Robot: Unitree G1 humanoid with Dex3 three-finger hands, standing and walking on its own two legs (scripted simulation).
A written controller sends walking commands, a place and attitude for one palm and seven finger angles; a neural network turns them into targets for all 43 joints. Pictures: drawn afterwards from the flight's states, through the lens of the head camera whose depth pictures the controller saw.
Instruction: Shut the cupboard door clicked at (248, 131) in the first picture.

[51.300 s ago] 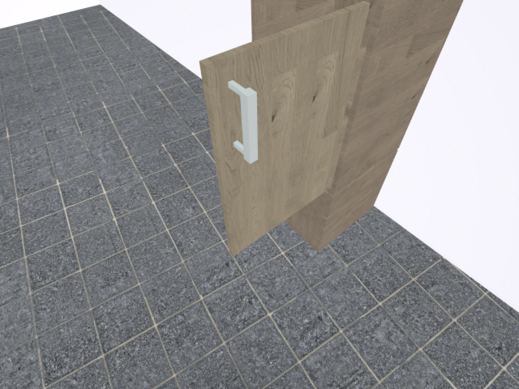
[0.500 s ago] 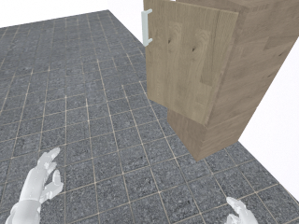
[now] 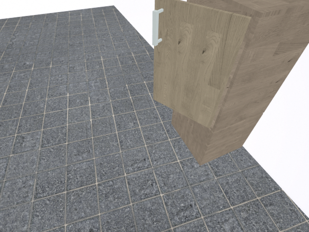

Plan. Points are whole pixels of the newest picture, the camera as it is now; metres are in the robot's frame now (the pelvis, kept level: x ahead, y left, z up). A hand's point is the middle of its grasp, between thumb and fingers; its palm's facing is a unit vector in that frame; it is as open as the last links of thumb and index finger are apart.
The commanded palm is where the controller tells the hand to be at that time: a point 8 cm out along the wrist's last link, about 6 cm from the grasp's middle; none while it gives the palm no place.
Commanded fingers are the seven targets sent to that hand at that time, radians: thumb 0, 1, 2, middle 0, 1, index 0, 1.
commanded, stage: let the arm hang, fingers relaxed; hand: left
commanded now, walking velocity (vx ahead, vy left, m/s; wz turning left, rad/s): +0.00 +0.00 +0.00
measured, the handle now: (158, 27) +0.91 +0.05 +0.13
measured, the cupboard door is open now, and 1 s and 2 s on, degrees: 28 28 28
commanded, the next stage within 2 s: look to check the result in 0.48 s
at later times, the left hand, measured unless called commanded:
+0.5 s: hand out of the picture -0.04 +0.13 -0.18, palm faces +0.06 -0.99 -0.12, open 7.4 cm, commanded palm none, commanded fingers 0.00 0.90 0.90 -0.20 -0.30 -0.20 -0.30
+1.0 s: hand out of the picture -0.02 +0.15 -0.18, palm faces +0.04 -0.98 -0.17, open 7.4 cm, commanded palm none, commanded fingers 0.00 0.90 0.90 -0.20 -0.30 -0.20 -0.30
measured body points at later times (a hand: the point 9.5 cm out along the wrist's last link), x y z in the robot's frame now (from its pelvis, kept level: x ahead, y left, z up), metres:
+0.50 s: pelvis +0.00 -0.01 +0.00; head -0.01 +0.00 +0.45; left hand -0.04 +0.18 -0.17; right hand -0.04 -0.21 -0.16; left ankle +0.06 +0.09 -0.74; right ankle -0.02 -0.13 -0.74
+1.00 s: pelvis +0.02 -0.01 +0.00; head +0.02 -0.01 +0.45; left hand -0.02 +0.20 -0.16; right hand +0.00 -0.22 -0.16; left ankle +0.06 +0.09 -0.74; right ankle -0.02 -0.13 -0.74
